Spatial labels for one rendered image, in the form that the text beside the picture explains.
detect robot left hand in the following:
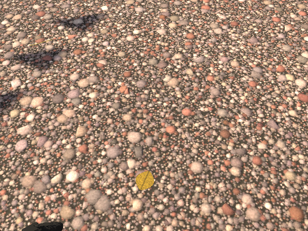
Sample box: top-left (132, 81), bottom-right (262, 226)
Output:
top-left (21, 221), bottom-right (64, 231)

